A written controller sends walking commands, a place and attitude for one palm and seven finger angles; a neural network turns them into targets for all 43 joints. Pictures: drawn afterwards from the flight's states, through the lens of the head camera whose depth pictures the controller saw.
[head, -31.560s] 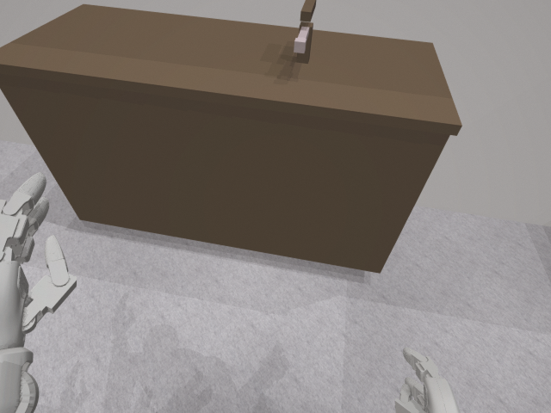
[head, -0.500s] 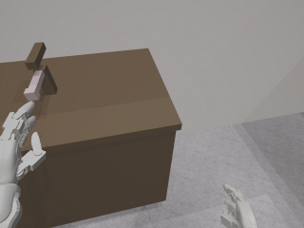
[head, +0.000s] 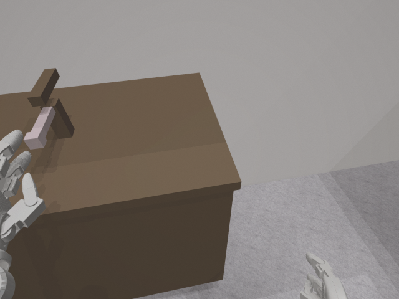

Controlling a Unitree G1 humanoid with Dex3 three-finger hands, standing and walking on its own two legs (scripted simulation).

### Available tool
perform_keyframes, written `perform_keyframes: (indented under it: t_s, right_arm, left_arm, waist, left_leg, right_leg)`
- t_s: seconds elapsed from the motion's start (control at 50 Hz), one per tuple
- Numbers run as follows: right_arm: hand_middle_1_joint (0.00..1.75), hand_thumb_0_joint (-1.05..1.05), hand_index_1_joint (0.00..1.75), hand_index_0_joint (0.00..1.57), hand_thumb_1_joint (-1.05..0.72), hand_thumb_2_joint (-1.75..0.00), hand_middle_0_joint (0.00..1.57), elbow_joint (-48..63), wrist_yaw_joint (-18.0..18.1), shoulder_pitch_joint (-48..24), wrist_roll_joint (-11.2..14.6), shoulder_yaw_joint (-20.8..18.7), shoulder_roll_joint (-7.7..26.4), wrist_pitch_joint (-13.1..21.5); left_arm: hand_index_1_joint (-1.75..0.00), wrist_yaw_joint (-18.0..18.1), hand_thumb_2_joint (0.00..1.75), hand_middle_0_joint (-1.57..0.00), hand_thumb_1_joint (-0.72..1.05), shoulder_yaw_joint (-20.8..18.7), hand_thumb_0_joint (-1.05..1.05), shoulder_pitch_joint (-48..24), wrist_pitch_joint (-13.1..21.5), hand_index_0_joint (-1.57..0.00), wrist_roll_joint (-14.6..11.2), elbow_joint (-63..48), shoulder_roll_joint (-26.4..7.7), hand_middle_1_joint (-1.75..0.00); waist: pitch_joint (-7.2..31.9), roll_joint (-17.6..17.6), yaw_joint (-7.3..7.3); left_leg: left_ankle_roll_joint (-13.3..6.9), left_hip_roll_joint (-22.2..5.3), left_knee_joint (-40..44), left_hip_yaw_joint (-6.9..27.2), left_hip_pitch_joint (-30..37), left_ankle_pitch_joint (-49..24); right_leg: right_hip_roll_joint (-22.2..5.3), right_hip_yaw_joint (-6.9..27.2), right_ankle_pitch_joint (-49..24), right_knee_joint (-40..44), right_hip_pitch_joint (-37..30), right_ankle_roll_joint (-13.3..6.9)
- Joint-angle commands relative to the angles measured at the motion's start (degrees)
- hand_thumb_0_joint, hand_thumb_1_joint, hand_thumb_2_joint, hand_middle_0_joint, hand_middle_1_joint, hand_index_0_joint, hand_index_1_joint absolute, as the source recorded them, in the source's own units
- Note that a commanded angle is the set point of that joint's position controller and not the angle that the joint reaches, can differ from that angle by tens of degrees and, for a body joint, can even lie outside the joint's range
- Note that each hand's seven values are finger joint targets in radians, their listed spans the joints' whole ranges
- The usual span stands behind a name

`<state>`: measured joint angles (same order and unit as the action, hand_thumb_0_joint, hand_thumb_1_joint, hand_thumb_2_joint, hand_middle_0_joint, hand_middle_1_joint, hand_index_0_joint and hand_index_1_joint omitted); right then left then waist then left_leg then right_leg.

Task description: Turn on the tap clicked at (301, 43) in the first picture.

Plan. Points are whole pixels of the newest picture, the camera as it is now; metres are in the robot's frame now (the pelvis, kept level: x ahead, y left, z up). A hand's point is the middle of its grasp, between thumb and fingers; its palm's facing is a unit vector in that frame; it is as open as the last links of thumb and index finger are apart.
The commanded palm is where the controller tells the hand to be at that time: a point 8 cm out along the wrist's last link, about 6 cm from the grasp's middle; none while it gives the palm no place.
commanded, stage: turn the palm inward beside the body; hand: left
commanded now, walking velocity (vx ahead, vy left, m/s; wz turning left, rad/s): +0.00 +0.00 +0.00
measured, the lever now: (35, 140) +0.35 +0.41 +0.14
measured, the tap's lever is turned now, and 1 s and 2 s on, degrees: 0 0 0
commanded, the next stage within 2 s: reach beside the lever's end, fingers flat in 1.34 s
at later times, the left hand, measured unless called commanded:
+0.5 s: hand (14, 228) +0.14 +0.27 +0.19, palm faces +0.49 -0.85 -0.16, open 7.4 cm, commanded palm +0.09 +0.30 +0.20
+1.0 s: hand (26, 232) +0.14 +0.25 +0.19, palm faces +0.50 -0.86 -0.11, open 7.4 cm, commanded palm +0.08 +0.28 +0.20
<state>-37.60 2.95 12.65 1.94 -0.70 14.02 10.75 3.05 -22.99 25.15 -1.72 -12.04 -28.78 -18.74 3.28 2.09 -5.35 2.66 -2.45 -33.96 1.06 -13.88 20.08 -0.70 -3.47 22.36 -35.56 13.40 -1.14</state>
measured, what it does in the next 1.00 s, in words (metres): stands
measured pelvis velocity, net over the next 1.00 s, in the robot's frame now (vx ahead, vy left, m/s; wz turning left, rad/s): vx -0.04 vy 0.01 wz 0.02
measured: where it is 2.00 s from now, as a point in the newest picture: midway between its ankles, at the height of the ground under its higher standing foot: outside the picture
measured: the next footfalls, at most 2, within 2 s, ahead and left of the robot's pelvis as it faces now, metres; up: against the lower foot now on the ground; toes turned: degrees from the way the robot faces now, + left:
none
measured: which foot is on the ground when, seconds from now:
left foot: down 0.00-1.00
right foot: down 0.00-1.00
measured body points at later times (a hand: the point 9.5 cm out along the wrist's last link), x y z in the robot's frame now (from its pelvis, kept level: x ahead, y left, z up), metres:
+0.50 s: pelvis -0.04 +0.02 +0.00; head -0.08 +0.00 +0.45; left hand +0.11 +0.31 +0.20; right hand +0.17 -0.17 -0.06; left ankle -0.03 +0.16 -0.73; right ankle -0.04 -0.10 -0.73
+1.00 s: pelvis -0.04 +0.01 +0.00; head -0.09 -0.02 +0.45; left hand +0.11 +0.29 +0.20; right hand +0.18 -0.19 -0.06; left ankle -0.03 +0.16 -0.73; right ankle -0.04 -0.10 -0.73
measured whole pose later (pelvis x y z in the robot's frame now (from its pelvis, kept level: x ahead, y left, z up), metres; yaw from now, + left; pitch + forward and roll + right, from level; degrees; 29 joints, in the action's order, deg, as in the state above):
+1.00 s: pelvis -0.04 +0.01 +0.00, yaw +1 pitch -5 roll +0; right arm -39.9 5.8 8.8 3.0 3.4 13.0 14.4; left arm 10.4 -16.5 22.1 -21.6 -14.5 -38.4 -13.7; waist 2.2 3.8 -6.0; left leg 2.1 -1.5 -33.2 2.2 -12.0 16.7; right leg -1.5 -4.4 18.6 -33.8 10.6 -0.6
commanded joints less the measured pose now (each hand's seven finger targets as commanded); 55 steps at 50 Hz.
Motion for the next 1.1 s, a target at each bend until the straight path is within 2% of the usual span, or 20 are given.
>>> perform_keyframes:
  t_s: [0.0,0.02,0.12,0.16,0.22,0.24,0.32,0.38,0.52,0.54,0.62,0.64,0.7,0.82,0.84,0.92,0.94,1.0,1.02,1.08]
  right_arm:
    - [0.30,0.00,0.30,0.20,-0.90,-0.90,0.20,9.7,0.9,-6.1,0.2,-1.6,6.0,3.6]
    - [0.30,0.00,0.30,0.20,-0.90,-0.90,0.20,9.7,1.2,-7.2,0.3,-1.3,5.8,3.9]
    - [0.30,0.00,0.30,0.20,-0.90,-0.90,0.20,10.1,1.5,-7.2,-0.3,-1.1,5.6,4.9]
    - [0.30,0.00,0.30,0.20,-0.90,-0.90,0.20,10.0,1.4,-6.4,-0.5,-0.9,5.0,4.9]
    - [0.30,0.00,0.30,0.20,-0.90,-0.90,0.20,9.7,1.5,-8.4,-0.3,-0.5,5.0,4.5]
    - [0.30,0.00,0.30,0.20,-0.90,-0.90,0.20,10.0,1.4,-8.5,-0.2,-0.1,4.5,4.4]
    - [0.30,0.00,0.30,0.20,-0.90,-0.90,0.20,9.6,2.1,-11.3,0.4,0.7,4.5,3.7]
    - [0.30,0.00,0.30,0.20,-0.90,-0.90,0.20,9.8,2.5,-12.2,0.5,1.1,4.6,3.9]
    - [0.30,0.00,0.30,0.20,-0.90,-0.90,0.20,9.3,2.9,-14.6,0.4,2.3,4.0,5.2]
    - [0.30,0.00,0.30,0.20,-0.90,-0.90,0.20,9.5,2.8,-14.7,0.5,2.4,3.6,5.4]
    - [0.30,0.00,0.30,0.20,-0.90,-0.90,0.20,8.7,3.0,-15.7,0.7,2.4,4.0,5.7]
    - [0.30,0.00,0.30,0.20,-0.90,-0.90,0.20,8.8,3.1,-15.9,0.8,2.5,3.7,5.7]
    - [0.30,0.00,0.30,0.20,-0.90,-0.90,0.20,8.7,3.3,-16.5,1.1,2.4,4.1,5.9]
    - [0.30,0.00,0.30,0.20,-0.90,-0.90,0.20,8.3,3.5,-17.2,1.1,2.4,4.4,6.7]
    - [0.30,0.00,0.30,0.20,-0.90,-0.90,0.20,8.6,3.5,-17.0,1.1,2.5,4.1,6.9]
    - [0.30,0.00,0.30,0.20,-0.90,-0.90,0.20,8.0,3.1,-16.0,0.8,2.3,4.6,7.4]
    - [0.30,0.00,0.30,0.20,-0.90,-0.90,0.20,8.4,3.0,-15.9,0.7,2.4,4.4,7.5]
    - [0.30,0.00,0.30,0.20,-0.90,-0.90,0.20,8.5,2.7,-14.5,0.6,1.9,4.8,7.2]
    - [0.30,0.00,0.30,0.20,-0.90,-0.90,0.20,8.2,2.6,-14.8,0.6,1.9,4.9,7.1]
    - [0.30,0.00,0.30,0.20,-0.90,-0.90,0.20,8.6,2.6,-13.7,0.6,1.7,5.0,6.8]
  left_arm:
    - [-0.30,0.2,0.90,-0.20,0.90,-3.6,0.00,-5.7,0.1,-0.20,0.2,-12.6,-8.6,-0.30]
    - [-0.30,0.3,0.90,-0.20,0.90,-3.2,0.00,-6.6,-0.2,-0.20,0.6,-14.0,-8.5,-0.30]
    - [-0.30,1.4,0.90,-0.20,0.90,-2.9,0.00,-7.1,0.1,-0.20,2.0,-19.7,-9.7,-0.30]
    - [-0.30,2.1,0.90,-0.20,0.90,-2.3,0.00,-5.2,-0.2,-0.20,1.8,-17.9,-8.1,-0.30]
    - [-0.30,3.5,0.90,-0.20,0.90,-3.7,0.00,-5.6,-1.8,-0.20,1.5,-17.9,-8.5,-0.30]
    - [-0.30,3.8,0.90,-0.20,0.90,-2.0,0.00,-6.0,-2.8,-0.20,1.2,-17.1,-6.6,-0.30]
    - [-0.30,4.4,0.90,-0.20,0.90,-1.4,0.00,-8.6,-7.0,-0.20,0.6,-16.5,-6.3,-0.30]
    - [-0.30,4.5,0.90,-0.20,0.90,1.3,0.00,-11.0,-9.5,-0.20,0.6,-16.9,-5.1,-0.30]
    - [-0.30,6.5,0.90,-0.20,0.90,0.6,0.00,-12.4,-10.0,-0.20,1.4,-21.2,-7.2,-0.30]
    - [-0.30,6.7,0.90,-0.20,0.90,2.3,0.00,-12.5,-9.9,-0.20,1.4,-21.4,-5.3,-0.30]
    - [-0.30,7.7,0.90,-0.20,0.90,0.1,0.00,-11.0,-11.2,-0.20,0.4,-20.0,-6.4,-0.30]
    - [-0.30,7.6,0.90,-0.20,0.90,2.0,0.00,-11.4,-11.7,-0.20,0.0,-20.1,-4.2,-0.30]
    - [-0.30,7.4,0.90,-0.20,0.90,2.5,0.00,-11.8,-13.7,-0.20,-0.8,-19.6,-3.9,-0.30]
    - [-0.30,7.3,0.90,-0.20,0.90,1.0,0.00,-13.1,-15.5,-0.20,-0.9,-21.4,-5.5,-0.30]
    - [-0.30,7.2,0.90,-0.20,0.90,2.2,0.00,-12.9,-15.4,-0.20,-1.2,-22.0,-3.9,-0.30]
    - [-0.30,7.8,0.90,-0.20,0.90,0.0,0.00,-11.9,-15.4,-0.20,-1.6,-22.4,-5.2,-0.30]
    - [-0.30,7.5,0.90,-0.20,0.90,1.7,0.00,-11.5,-15.3,-0.20,-1.8,-22.7,-3.3,-0.30]
    - [-0.30,7.1,0.90,-0.20,0.90,1.6,0.00,-10.3,-15.6,-0.20,-1.6,-22.4,-3.5,-0.30]
    - [-0.30,7.2,0.90,-0.20,0.90,0.8,0.00,-10.1,-15.7,-0.20,-1.3,-22.1,-4.2,-0.30]
    - [-0.30,6.5,0.90,-0.20,0.90,1.7,0.00,-9.5,-15.9,-0.20,-2.0,-21.4,-2.8,-0.30]
  waist:
    - [5.1,-0.6,0.59]
    - [4.1,0.2,0.42]
    - [9.3,-0.2,-0.34]
    - [8.1,-0.4,-0.42]
    - [6.9,1.2,-1.11]
    - [5.7,0.6,-0.77]
    - [2.0,2.3,-0.73]
    - [0.3,0.4,0.02]
    - [0.2,2.7,-0.53]
    - [-0.1,1.8,-0.24]
    - [-1.6,1.8,-0.74]
    - [-2.0,0.9,-0.44]
    - [-3.5,0.4,-0.39]
    - [-2.1,0.2,-0.76]
    - [-1.7,-0.6,-0.59]
    - [-0.1,1.1,-0.87]
    - [0.1,0.3,-0.55]
    - [1.7,0.1,-0.47]
    - [1.6,1.9,-0.74]
    - [2.5,-2.2,-0.45]
  left_leg:
    - [-3.6,2.8,0.6,-2.6,3.3,-28.7]
    - [-3.8,2.8,0.6,-2.8,3.7,-28.7]
    - [-3.3,2.5,1.0,-1.5,5.7,-31.6]
    - [-2.7,2.2,1.4,-1.0,5.1,-31.9]
    - [-2.2,2.3,2.8,-1.0,3.9,-27.0]
    - [-2.1,2.3,3.4,-0.8,3.1,-25.1]
    - [-2.1,2.3,5.9,-0.5,1.6,-16.1]
    - [-2.6,2.4,7.3,0.1,1.2,-9.9]
    - [-2.8,3.2,9.3,0.5,0.2,0.3]
    - [-2.7,3.2,9.6,0.5,-0.1,2.0]
    - [-2.7,3.3,9.7,0.4,-1.2,5.3]
    - [-2.6,3.3,9.8,0.4,-1.4,6.7]
    - [-2.7,3.5,9.1,0.0,-1.6,7.5]
    - [-3.0,3.5,8.3,0.0,-0.4,4.9]
    - [-3.1,3.5,8.5,0.2,-0.2,4.0]
    - [-3.0,3.1,7.2,0.1,1.3,-2.4]
    - [-3.1,3.1,7.3,0.1,1.9,-4.7]
    - [-3.1,2.9,6.1,-0.4,3.1,-10.6]
    - [-3.1,2.9,5.9,-0.5,3.4,-11.5]
    - [-3.2,2.8,5.6,-0.5,3.7,-14.7]
  right_leg:
    - [-0.4,-0.7,-34.3,3.1,-1.4,2.2]
    - [-0.2,-0.8,-33.0,3.4,-0.7,2.0]
    - [0.2,-1.4,-30.7,2.4,-1.4,1.6]
    - [0.2,-1.7,-29.2,2.4,-1.1,1.4]
    - [0.3,-1.8,-24.7,3.5,-0.9,1.1]
    - [0.2,-2.0,-22.9,3.8,-0.4,1.0]
    - [0.5,-1.8,-14.3,6.3,0.9,0.8]
    - [0.5,-1.4,-9.1,7.8,1.9,1.0]
    - [0.5,-0.6,-1.1,9.5,2.2,1.2]
    - [0.3,-0.7,0.2,9.4,2.2,1.2]
    - [0.3,-0.2,2.9,10.6,2.3,1.3]
    - [0.2,-0.3,4.0,10.4,2.4,1.4]
    - [0.1,0.0,5.8,11.2,3.0,1.5]
    - [0.0,0.2,4.8,11.9,2.2,1.7]
    - [-0.1,0.0,3.8,11.4,1.8,1.6]
    - [0.0,-0.3,-2.0,11.0,1.0,1.4]
    - [0.0,-0.6,-4.3,10.4,0.6,1.3]
    - [0.0,-0.9,-10.3,9.3,-0.2,1.3]
    - [0.1,-0.7,-11.2,9.5,-0.2,1.2]
    - [0.1,-1.1,-15.7,8.4,-1.4,1.3]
